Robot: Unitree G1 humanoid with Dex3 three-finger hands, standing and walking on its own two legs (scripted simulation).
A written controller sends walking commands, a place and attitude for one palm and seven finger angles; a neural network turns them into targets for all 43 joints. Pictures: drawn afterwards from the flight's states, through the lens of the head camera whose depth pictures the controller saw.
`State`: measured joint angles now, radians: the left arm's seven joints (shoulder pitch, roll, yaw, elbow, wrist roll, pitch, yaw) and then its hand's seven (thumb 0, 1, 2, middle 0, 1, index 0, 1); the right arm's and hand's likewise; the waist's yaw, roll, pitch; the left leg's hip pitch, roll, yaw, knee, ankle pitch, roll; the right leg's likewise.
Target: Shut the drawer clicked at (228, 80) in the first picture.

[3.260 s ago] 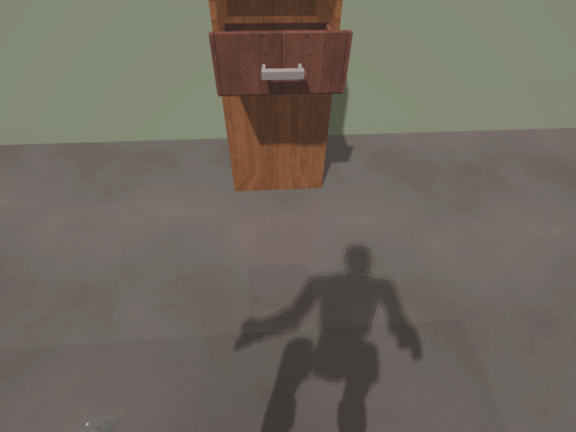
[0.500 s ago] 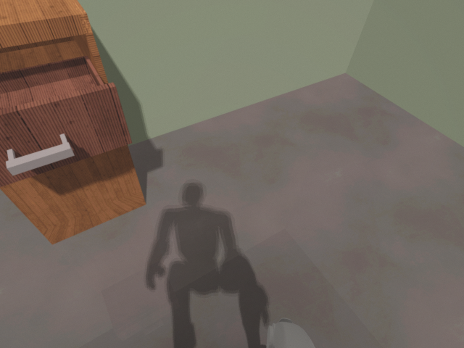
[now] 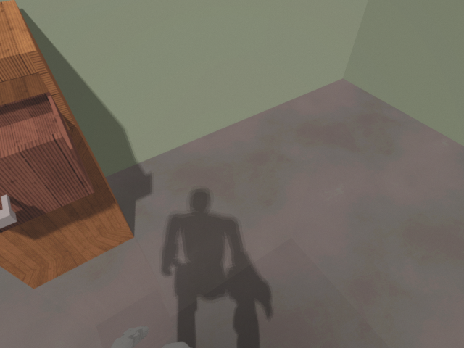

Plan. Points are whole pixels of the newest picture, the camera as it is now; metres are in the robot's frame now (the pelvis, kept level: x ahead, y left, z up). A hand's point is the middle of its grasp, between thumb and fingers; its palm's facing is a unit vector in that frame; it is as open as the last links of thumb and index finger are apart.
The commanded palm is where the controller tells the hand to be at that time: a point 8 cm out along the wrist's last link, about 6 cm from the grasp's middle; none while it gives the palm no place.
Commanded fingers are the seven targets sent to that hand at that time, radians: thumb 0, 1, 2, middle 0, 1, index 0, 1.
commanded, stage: turn to face it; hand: left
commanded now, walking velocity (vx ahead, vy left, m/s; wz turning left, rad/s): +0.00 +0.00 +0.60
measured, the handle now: out of the picture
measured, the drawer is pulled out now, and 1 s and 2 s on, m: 0.29 0.29 0.29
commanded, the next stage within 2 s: take the last steps up to it in 0.90 s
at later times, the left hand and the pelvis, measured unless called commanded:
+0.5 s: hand out of the picture +0.03 +0.26 -0.16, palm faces +0.32 -0.91 -0.26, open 7.4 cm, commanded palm none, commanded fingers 0.00 0.90 0.90 -0.20 -0.30 -0.20 -0.30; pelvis +0.02 +0.03 +0.01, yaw +16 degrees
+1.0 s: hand out of the picture -0.04 +0.17 -0.16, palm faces +0.54 -0.80 -0.25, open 7.4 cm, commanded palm none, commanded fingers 0.00 0.90 0.90 -0.20 -0.30 -0.20 -0.30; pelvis +0.02 -0.02 +0.00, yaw +32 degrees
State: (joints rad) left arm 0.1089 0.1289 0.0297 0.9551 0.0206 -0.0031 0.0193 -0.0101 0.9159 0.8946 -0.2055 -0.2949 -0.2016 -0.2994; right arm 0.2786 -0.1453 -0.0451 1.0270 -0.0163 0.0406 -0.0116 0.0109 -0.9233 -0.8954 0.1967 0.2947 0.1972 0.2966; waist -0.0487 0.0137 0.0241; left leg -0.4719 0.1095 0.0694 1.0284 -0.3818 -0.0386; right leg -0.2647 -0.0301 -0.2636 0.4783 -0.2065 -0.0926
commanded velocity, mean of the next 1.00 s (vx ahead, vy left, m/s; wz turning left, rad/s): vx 0.01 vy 0.00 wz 0.46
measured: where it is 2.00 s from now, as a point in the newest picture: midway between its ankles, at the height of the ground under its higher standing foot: outside the picture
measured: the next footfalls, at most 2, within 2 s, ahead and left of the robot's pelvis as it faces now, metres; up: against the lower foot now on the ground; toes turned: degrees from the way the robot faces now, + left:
left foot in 0.20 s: +0.04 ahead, +0.14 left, +0.00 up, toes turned +16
right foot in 0.66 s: +0.11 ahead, -0.10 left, +0.00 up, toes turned +19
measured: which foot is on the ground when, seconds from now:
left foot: up 0.00-0.18, down 0.20-0.66, up 0.68-1.00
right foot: down 0.00-0.18, up 0.20-0.64, down 0.66-1.00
